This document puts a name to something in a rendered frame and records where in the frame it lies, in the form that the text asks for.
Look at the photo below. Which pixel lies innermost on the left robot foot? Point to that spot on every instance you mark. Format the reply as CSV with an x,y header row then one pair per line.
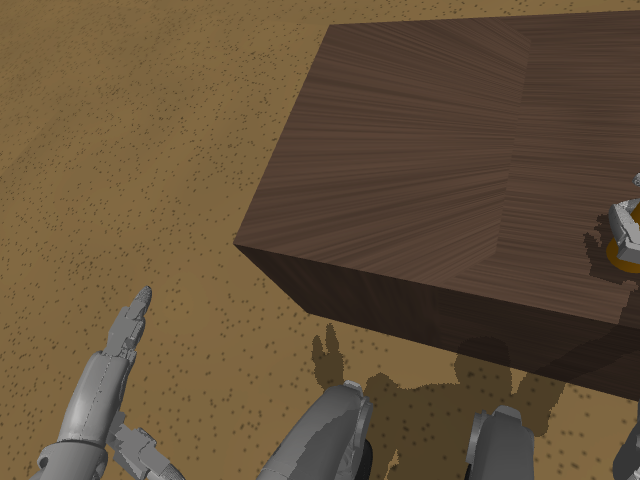
x,y
364,469

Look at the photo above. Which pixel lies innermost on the right robot arm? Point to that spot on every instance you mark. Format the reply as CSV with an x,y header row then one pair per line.
x,y
626,465

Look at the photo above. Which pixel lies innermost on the can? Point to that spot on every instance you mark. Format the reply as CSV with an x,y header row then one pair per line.
x,y
612,249

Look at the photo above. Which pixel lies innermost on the left robot hand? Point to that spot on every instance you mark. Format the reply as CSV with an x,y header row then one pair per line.
x,y
93,413

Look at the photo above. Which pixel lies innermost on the left robot arm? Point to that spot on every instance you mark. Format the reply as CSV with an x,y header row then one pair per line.
x,y
71,460

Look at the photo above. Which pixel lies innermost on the right robot hand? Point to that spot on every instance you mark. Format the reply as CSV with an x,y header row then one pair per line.
x,y
626,232

